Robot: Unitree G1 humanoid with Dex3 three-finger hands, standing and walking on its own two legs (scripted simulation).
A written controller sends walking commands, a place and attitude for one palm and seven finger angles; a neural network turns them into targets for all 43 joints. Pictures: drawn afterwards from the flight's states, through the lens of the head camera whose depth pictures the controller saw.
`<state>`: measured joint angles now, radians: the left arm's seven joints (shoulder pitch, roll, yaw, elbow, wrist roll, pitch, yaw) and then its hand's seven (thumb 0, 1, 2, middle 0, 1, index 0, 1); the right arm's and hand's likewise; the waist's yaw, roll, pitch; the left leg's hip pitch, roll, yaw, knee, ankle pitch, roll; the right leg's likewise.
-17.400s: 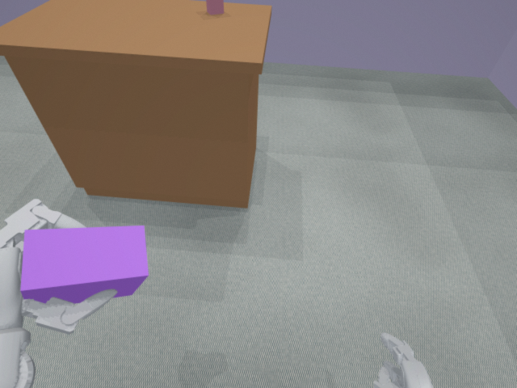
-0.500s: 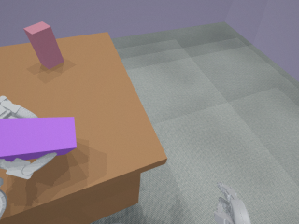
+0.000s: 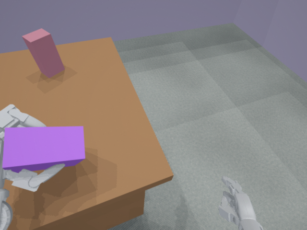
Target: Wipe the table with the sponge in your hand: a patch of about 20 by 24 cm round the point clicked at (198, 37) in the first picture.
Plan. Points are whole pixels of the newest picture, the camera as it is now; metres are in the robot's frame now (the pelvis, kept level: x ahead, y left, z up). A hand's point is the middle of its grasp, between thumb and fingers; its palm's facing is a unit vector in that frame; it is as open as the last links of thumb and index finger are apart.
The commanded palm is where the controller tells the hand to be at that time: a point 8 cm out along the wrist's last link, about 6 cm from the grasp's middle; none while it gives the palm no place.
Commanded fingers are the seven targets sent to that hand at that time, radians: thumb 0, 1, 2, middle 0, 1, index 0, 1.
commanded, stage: look again from close up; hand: left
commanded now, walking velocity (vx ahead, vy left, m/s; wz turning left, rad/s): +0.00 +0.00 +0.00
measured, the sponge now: (57, 149) +0.23 +0.21 +0.14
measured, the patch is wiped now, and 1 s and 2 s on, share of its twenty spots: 0.00 0.00 0.00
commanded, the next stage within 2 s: shuffle to correct the standing spot in 0.30 s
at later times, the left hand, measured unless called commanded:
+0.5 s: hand (30, 157) +0.21 +0.24 +0.16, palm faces +0.38 -0.84 -0.39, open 9.9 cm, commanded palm +0.15 +0.28 +0.17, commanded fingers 0.00 0.10 1.30 -1.20 -1.60 -1.20 -1.60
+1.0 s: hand (22, 201) +0.14 +0.22 +0.15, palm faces +0.35 -0.82 -0.45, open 9.9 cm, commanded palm +0.09 +0.26 +0.17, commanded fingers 0.00 0.10 1.30 -1.20 -1.60 -1.20 -1.60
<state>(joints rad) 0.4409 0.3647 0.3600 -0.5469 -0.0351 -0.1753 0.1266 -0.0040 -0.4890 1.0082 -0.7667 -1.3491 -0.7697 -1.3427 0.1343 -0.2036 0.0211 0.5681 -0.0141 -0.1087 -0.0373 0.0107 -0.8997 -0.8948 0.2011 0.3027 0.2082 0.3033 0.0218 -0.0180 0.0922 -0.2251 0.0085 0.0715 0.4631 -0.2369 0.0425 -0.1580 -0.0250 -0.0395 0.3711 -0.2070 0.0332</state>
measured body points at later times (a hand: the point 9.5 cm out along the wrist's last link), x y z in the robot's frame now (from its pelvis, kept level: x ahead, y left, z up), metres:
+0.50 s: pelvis -0.01 +0.00 +0.00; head +0.02 +0.01 +0.45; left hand +0.18 +0.29 +0.18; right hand +0.18 -0.23 -0.07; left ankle +0.01 +0.08 -0.74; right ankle -0.01 -0.14 -0.74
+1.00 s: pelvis -0.07 -0.01 -0.01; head -0.02 +0.00 +0.43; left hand +0.11 +0.27 +0.18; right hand +0.12 -0.24 -0.09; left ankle +0.01 +0.08 -0.74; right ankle -0.01 -0.14 -0.74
